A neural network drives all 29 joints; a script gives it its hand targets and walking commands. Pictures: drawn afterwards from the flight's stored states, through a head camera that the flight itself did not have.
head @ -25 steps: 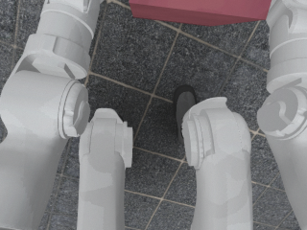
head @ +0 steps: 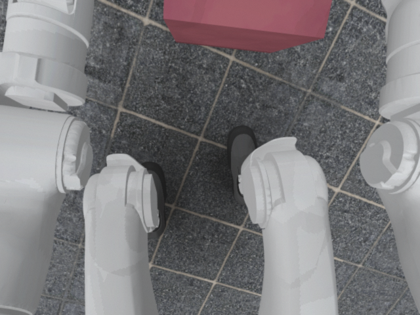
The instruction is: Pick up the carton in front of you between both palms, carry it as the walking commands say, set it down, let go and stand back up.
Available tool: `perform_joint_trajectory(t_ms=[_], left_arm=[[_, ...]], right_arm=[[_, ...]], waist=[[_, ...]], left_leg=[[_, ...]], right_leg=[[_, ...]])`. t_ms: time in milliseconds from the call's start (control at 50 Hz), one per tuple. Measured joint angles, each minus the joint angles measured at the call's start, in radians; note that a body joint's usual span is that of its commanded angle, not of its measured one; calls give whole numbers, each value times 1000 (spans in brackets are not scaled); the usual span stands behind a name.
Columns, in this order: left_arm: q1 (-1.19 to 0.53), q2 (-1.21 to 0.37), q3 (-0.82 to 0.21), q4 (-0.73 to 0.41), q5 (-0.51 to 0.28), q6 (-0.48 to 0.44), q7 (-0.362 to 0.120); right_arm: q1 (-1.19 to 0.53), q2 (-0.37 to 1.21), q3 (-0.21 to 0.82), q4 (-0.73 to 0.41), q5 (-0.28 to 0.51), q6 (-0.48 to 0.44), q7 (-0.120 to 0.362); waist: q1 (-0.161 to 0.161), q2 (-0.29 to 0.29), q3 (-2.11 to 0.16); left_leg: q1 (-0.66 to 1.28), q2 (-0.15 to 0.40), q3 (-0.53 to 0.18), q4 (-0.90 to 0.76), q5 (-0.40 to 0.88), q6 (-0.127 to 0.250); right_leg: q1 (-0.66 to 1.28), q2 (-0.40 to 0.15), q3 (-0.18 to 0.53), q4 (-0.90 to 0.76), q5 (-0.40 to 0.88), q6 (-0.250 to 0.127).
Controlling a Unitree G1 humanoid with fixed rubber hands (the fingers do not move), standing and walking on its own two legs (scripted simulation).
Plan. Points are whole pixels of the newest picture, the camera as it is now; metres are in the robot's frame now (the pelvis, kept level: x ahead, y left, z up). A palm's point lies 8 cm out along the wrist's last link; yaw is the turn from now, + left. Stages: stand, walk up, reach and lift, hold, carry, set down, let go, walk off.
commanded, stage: set down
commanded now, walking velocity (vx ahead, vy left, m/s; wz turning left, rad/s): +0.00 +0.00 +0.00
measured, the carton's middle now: out of the picture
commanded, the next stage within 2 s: let go in 0.78 s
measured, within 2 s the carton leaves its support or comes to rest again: neither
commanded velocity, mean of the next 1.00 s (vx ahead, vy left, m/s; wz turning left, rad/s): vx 0.00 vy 0.00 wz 0.00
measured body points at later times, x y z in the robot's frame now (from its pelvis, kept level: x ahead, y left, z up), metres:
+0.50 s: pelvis +0.04 -0.01 +0.12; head +0.39 -0.05 +0.40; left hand +0.64 +0.06 +0.01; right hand +0.55 -0.33 +0.02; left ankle +0.09 +0.12 -0.37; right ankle +0.15 -0.13 -0.37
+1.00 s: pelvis +0.04 -0.01 +0.25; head +0.34 -0.06 +0.57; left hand +0.59 +0.07 +0.15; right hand +0.49 -0.32 +0.14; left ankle +0.09 +0.12 -0.37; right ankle +0.15 -0.13 -0.37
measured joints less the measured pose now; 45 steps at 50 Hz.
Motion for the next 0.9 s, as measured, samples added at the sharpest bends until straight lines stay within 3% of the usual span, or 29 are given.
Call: perform_joint_trajectory(t_ms=[120,260,320,440,500,620,760,900], left_arm=[[-81,15,74,132,19,29,-38],[-87,-33,138,235,85,-7,-70],[-17,-53,164,200,112,-13,-57],[162,-57,110,-53,93,17,-28],[194,-49,95,-106,79,42,-32],[221,-65,104,-74,102,47,-62],[213,-75,178,35,158,3,-98],[245,-90,204,28,191,-1,-106]], right_arm=[[-19,35,-34,67,-75,40,-12],[41,33,-82,55,-149,19,21],[80,38,-85,11,-148,15,39],[204,55,-77,-139,-109,44,46],[247,62,-64,-173,-83,69,47],[308,91,-67,-184,-70,76,52],[329,117,-109,-151,-132,50,64],[356,143,-129,-166,-199,43,84]], waist=[[-13,43,-111],[-18,47,-251],[-15,31,-288],[-13,-11,-336],[-17,-15,-360],[-17,8,-425],[-17,22,-456],[-5,25,-403]], left_leg=[[52,10,12,-124,32,21],[76,18,18,-233,31,27],[94,23,22,-277,28,24],[156,27,18,-400,46,10],[196,30,4,-472,65,4],[285,40,-14,-612,109,3],[394,46,-9,-769,178,12],[516,43,-11,-917,253,15]], right_leg=[[62,8,12,-123,20,16],[81,12,19,-219,11,20],[91,17,24,-252,6,16],[144,19,22,-351,9,-1],[190,18,11,-422,22,-8],[291,23,-6,-568,59,-11],[407,27,3,-728,123,-4],[541,20,4,-881,191,-1]])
